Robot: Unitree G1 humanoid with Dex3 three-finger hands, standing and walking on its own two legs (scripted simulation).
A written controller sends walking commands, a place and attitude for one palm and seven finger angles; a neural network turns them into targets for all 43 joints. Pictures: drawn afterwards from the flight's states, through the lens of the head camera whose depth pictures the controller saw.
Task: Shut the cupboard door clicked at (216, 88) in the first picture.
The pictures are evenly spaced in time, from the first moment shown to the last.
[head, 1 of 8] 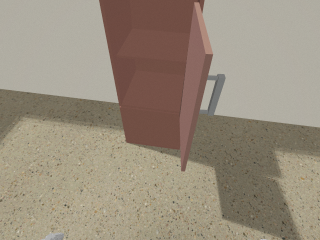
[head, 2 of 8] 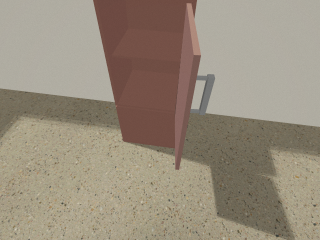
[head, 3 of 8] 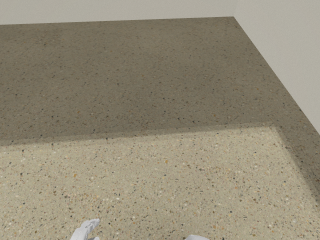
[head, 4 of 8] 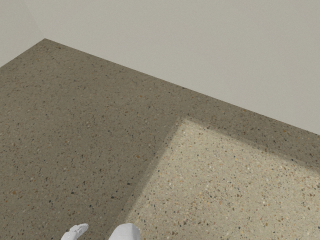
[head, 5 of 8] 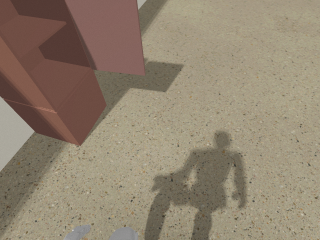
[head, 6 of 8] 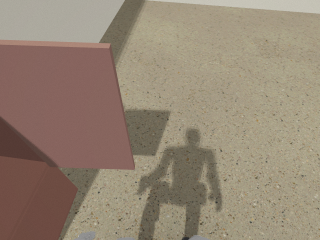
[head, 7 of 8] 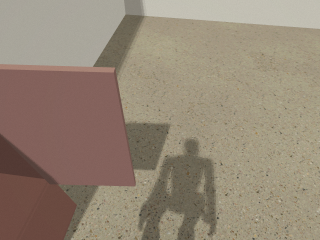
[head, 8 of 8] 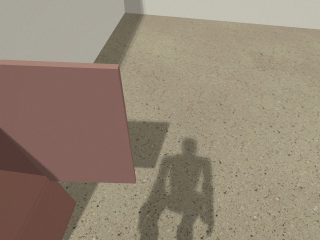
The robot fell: no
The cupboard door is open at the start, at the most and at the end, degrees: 96 96 96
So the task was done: no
